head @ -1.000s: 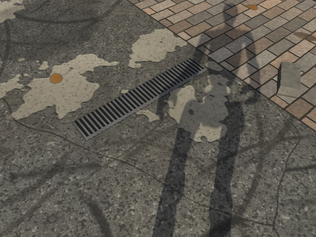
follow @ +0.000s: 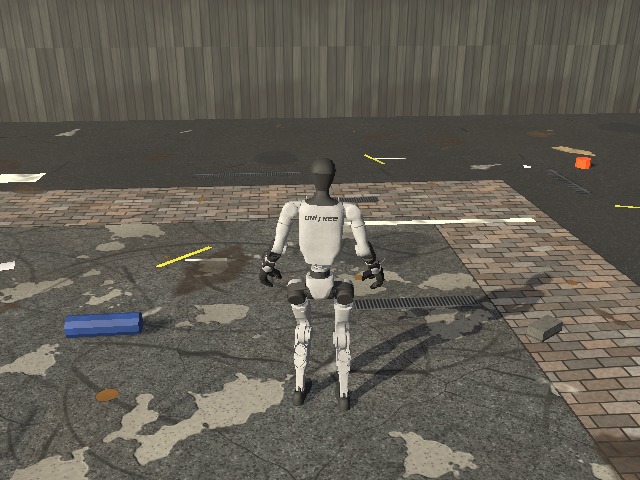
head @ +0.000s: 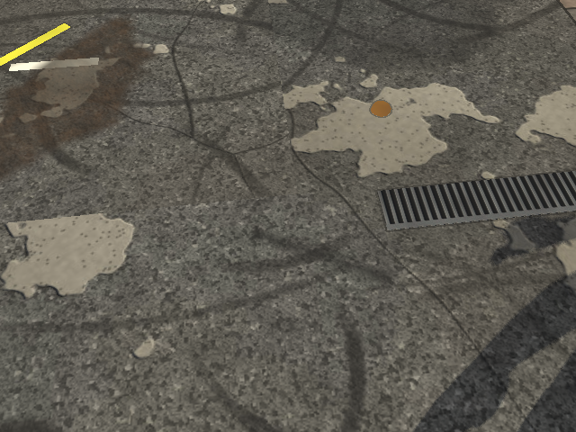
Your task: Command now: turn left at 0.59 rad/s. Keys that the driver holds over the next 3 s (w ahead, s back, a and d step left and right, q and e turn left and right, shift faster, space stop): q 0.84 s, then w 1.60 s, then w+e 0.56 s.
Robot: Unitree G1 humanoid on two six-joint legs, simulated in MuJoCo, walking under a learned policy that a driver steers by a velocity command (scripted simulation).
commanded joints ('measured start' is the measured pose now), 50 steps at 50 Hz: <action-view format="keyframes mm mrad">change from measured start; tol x32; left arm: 1 -27 159 41 -90 29 -13 8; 50 51 130 15 -25 -22 -33 12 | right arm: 1 37 -196 -64 -73 -6 -25 -1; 50 41 -98 -19 -47 -20 -52 3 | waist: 1 -11 -227 -96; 16 17 -242 -109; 19 31 285 -142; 50 36 -194 11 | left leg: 1 -185 58 51 459 -235 -60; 15 27 140 274 19 -16 -78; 19 520 452 -222 -249 820 166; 41 257 264 -349 -249 429 191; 45 -164 -37 11 111 -262 15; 50 -307 86 61 426 -7 -69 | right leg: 1 128 -436 380 -201 354 -282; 16 172 -342 -31 -65 390 -172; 18 -16 -260 -152 164 162 -42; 19 -341 -125 -209 503 -436 69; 21 -401 -81 -2 731 -412 68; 43 107 -26 25 -148 69 21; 46 174 -420 535 -300 -243 -276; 50 214 -281 340 -327 -323 -187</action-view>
